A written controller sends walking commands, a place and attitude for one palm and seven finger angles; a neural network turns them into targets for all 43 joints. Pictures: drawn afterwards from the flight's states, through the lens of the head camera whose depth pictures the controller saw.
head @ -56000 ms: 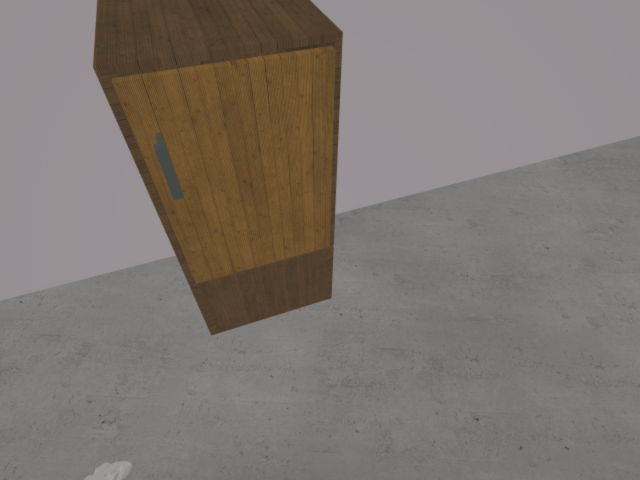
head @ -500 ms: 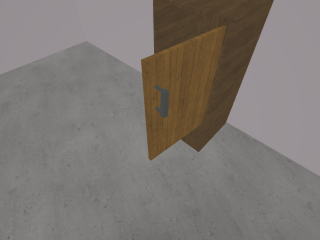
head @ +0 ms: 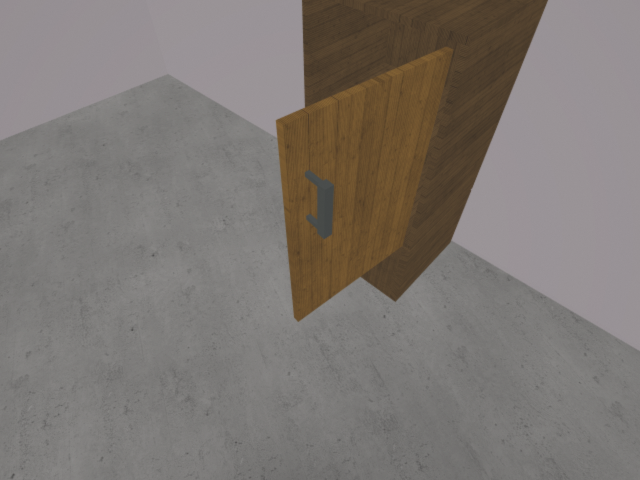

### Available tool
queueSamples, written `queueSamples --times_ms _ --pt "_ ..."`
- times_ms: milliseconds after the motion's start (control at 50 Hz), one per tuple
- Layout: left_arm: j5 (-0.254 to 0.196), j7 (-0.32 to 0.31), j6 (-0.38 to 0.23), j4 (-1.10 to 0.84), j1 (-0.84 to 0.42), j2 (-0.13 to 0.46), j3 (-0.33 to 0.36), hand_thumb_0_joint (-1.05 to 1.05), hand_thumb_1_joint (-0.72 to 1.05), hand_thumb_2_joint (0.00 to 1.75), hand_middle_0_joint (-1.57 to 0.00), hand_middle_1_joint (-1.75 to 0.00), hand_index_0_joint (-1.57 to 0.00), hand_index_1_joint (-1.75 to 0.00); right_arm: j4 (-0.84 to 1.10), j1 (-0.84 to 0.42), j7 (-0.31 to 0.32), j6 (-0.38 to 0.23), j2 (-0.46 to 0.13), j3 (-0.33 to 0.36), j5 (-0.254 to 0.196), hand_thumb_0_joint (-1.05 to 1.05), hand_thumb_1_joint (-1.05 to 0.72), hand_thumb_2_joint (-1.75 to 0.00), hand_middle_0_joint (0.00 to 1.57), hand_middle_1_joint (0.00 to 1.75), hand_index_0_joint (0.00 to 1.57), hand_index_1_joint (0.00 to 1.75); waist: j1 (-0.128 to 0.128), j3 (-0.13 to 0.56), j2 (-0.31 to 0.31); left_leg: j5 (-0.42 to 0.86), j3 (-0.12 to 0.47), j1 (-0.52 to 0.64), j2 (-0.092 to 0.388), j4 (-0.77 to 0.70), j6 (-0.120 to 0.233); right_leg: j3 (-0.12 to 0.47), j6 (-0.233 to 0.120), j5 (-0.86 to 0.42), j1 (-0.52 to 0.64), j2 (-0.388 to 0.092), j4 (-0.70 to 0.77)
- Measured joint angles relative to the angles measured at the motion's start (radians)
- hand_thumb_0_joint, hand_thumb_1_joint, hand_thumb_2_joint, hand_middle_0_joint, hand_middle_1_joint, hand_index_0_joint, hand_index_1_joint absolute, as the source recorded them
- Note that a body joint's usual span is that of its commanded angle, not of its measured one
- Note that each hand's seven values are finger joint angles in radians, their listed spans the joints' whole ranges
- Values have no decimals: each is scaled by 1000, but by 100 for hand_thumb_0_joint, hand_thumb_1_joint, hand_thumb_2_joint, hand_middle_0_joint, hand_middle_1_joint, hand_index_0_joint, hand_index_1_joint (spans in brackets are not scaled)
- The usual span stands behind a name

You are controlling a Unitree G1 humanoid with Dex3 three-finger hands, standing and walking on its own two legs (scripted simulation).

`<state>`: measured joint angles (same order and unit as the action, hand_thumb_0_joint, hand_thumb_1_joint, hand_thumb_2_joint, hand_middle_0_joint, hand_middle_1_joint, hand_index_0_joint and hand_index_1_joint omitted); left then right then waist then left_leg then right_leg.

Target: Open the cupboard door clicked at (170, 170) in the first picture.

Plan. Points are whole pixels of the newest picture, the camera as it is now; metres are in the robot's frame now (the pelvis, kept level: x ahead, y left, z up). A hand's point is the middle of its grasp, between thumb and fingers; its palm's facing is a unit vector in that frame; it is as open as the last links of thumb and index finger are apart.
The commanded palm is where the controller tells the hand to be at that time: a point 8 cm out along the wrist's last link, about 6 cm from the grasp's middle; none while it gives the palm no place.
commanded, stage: look to check the result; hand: left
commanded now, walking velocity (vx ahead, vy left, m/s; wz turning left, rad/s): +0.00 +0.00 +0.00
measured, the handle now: (317, 204) +0.57 +0.04 -0.02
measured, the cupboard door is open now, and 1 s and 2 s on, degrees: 83 83 83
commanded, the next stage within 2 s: stand and wait in 0.32 s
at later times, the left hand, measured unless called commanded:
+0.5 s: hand out of the picture +0.00 +0.16 -0.17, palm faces +0.04 -0.98 -0.18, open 7.4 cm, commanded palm none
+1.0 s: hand out of the picture +0.01 +0.16 -0.17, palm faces +0.03 -0.98 -0.19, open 7.4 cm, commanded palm none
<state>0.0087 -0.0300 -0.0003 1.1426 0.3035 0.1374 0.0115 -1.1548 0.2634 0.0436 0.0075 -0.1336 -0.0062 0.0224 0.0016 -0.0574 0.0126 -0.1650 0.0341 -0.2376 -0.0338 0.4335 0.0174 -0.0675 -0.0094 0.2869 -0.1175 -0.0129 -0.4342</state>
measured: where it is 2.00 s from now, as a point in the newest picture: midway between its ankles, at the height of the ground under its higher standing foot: outside the picture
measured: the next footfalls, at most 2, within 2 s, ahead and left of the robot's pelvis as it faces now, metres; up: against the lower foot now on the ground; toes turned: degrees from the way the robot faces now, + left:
none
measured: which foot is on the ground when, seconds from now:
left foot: down 0.00-1.00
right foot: down 0.00-1.00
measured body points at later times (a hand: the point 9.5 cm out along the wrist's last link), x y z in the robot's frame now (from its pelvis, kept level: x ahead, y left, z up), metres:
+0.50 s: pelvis +0.01 -0.01 +0.00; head +0.02 -0.01 +0.45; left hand +0.00 +0.21 -0.16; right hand +0.01 -0.23 -0.16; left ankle +0.04 +0.11 -0.74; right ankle -0.03 -0.11 -0.74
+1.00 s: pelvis +0.02 -0.01 +0.00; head +0.03 -0.01 +0.45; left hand +0.01 +0.21 -0.16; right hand +0.02 -0.24 -0.16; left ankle +0.04 +0.11 -0.74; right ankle -0.03 -0.11 -0.74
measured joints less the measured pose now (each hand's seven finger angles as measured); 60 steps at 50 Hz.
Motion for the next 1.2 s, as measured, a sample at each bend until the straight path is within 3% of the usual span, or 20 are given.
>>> queueSamples --times_ms 1200 --pt "-1 5 -11 -9 -25 23 -6 0 91 90 -20 -30 -20 -30 0 -47 0 -11 -34 0 -4 0 -91 -89 20 30 20 30 5 1 -12 -13 -2 50 16 -35 -17 4 -15 0 55 17 53"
